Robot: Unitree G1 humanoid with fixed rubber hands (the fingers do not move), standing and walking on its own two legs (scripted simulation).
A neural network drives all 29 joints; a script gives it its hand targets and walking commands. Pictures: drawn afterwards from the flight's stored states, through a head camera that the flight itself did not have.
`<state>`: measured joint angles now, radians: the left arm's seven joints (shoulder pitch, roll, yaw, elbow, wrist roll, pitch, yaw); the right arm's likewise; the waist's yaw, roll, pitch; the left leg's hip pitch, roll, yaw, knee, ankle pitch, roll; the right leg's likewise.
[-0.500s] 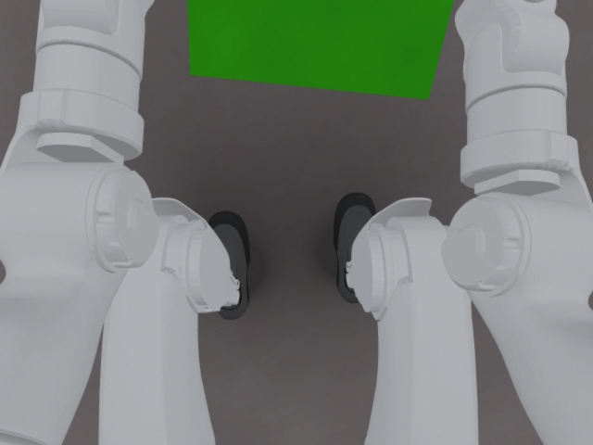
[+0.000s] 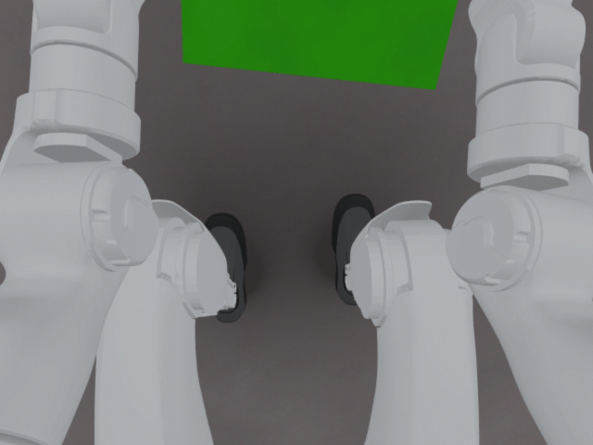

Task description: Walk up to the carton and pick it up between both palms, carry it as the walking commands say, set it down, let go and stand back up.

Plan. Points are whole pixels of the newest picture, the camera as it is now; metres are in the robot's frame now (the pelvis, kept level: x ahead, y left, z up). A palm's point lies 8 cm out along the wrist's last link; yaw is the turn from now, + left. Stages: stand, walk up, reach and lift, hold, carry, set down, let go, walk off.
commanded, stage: set down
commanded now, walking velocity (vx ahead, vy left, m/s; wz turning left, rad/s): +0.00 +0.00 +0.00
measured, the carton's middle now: out of the picture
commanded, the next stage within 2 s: none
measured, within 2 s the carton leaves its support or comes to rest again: neither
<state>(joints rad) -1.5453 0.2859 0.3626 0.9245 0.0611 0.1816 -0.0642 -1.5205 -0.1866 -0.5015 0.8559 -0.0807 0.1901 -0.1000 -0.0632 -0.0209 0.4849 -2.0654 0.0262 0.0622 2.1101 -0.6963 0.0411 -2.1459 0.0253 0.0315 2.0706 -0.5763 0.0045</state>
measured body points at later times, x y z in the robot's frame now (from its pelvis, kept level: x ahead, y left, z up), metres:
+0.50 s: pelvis +0.00 +0.00 -0.01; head +0.40 -0.01 +0.19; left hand +0.59 +0.12 -0.22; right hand +0.56 -0.20 -0.21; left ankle +0.08 +0.11 -0.38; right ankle +0.11 -0.12 -0.38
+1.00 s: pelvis +0.00 +0.00 -0.01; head +0.40 -0.01 +0.18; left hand +0.58 +0.12 -0.22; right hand +0.56 -0.20 -0.21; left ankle +0.08 +0.11 -0.38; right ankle +0.11 -0.12 -0.38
